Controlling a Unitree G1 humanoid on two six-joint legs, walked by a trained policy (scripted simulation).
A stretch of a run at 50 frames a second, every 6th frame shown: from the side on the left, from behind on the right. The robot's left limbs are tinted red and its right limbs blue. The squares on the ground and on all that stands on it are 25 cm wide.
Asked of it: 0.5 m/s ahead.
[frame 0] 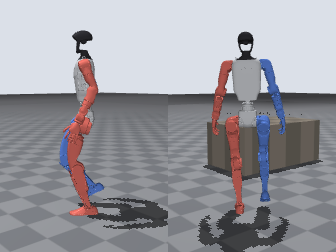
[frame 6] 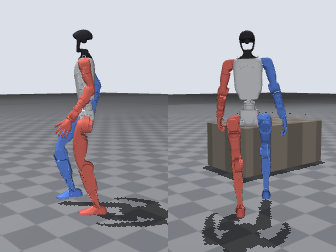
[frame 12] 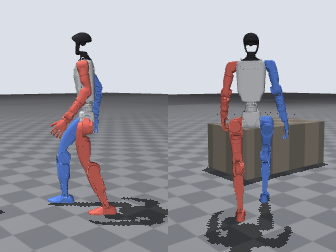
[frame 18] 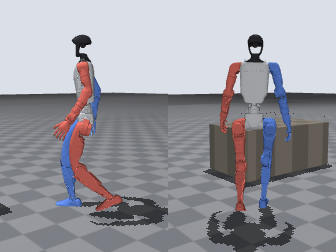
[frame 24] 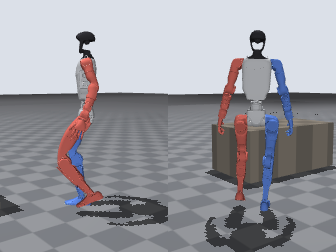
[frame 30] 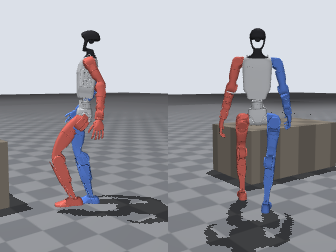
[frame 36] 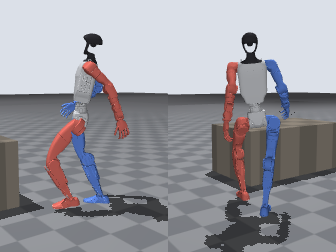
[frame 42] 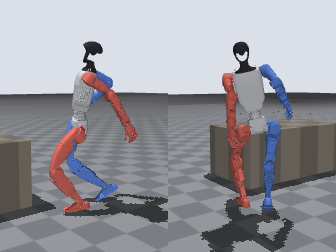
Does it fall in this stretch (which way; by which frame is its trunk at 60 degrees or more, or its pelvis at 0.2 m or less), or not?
no
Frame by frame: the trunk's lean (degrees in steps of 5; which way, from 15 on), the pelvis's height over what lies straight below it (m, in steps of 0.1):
0: 5, 0.8
6: 5, 0.8
12: 5, 0.8
18: 5, 0.8
24: 0, 0.8
30: 5, 0.8
36: 10, 0.7
42: 15 backward and to its left, 0.7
